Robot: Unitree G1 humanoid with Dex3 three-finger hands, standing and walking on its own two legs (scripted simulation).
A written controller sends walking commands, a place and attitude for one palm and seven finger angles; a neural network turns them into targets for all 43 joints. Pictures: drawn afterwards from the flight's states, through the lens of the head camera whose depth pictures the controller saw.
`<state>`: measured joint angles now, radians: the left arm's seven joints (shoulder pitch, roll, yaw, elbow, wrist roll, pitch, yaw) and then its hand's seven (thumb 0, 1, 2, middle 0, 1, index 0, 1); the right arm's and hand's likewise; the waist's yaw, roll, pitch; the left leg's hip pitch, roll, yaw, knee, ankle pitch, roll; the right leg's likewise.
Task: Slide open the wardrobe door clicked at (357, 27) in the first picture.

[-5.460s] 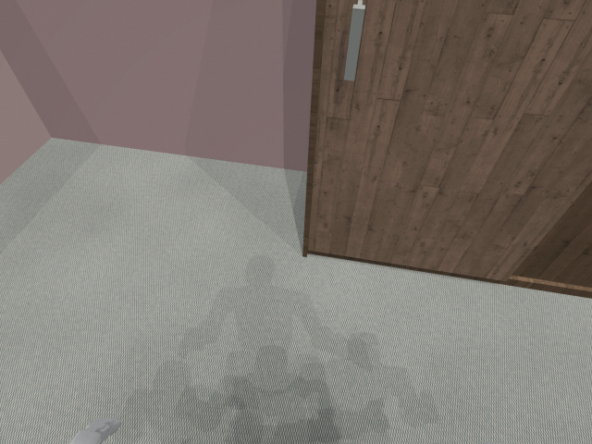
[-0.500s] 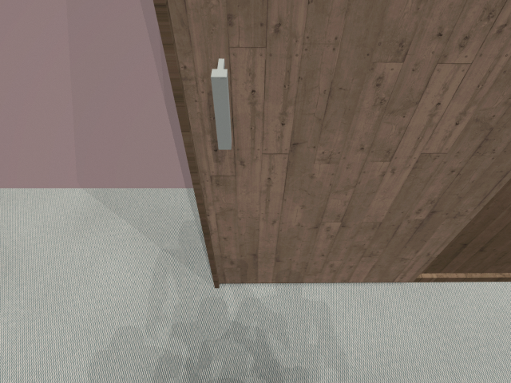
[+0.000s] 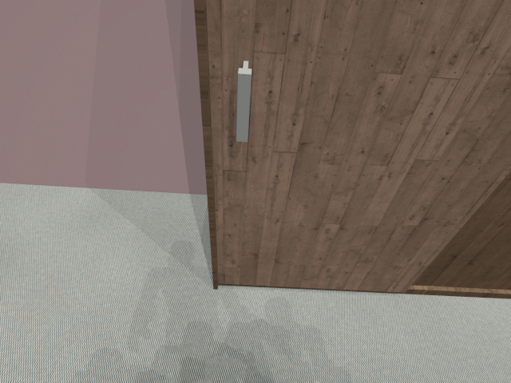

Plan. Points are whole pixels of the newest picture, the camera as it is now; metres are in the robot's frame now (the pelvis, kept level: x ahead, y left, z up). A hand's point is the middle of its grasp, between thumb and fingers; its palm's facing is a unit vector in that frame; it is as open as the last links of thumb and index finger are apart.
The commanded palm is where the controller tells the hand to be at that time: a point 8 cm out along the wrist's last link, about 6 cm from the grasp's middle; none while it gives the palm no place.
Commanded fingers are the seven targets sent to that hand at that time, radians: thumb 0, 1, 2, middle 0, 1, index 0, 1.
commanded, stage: look again from close up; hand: left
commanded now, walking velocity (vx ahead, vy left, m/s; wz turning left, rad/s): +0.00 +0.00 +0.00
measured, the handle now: (244, 102) +0.62 +0.06 +0.14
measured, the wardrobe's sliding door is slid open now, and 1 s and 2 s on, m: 0.00 0.00 0.00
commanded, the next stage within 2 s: none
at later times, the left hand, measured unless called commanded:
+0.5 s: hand out of the picture -0.01 +0.23 -0.17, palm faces +0.00 -0.97 -0.24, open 7.3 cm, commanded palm none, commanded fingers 0.00 0.90 0.90 -0.20 -0.30 -0.20 -0.30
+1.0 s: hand out of the picture +0.01 +0.18 -0.17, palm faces +0.00 -0.98 -0.17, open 7.3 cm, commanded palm none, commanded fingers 0.00 0.90 0.90 -0.20 -0.30 -0.20 -0.30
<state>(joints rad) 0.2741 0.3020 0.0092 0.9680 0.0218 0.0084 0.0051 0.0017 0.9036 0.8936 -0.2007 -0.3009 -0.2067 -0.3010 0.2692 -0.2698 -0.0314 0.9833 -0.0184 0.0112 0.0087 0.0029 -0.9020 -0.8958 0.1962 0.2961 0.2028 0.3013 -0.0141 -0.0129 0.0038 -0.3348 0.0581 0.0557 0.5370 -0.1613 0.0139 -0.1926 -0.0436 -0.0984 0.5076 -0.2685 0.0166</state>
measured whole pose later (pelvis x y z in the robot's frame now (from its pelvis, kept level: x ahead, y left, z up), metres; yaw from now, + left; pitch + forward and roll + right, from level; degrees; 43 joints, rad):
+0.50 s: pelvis +0.00 +0.02 +0.01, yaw +0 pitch -2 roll -1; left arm 0.35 0.25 0.00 1.06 0.03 0.00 0.02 0.00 0.91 0.89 -0.20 -0.30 -0.20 -0.30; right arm 0.21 -0.22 -0.02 1.06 0.00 0.01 0.01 0.00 -0.90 -0.90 0.20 0.30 0.20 0.30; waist 0.01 -0.01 0.02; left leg -0.30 0.01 0.07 0.45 -0.12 0.04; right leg -0.16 -0.07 -0.06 0.44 -0.23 0.04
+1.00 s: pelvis +0.02 +0.01 +0.01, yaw +0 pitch -2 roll -1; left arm 0.34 0.16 -0.02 1.07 0.02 -0.01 0.04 0.00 0.91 0.89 -0.20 -0.30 -0.20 -0.30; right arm 0.27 -0.15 -0.01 1.12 0.00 0.02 0.00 0.00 -0.91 -0.90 0.20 0.30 0.20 0.30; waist -0.01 -0.01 0.02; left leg -0.26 0.03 0.07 0.44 -0.14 0.02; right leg -0.13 -0.05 -0.05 0.42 -0.24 0.04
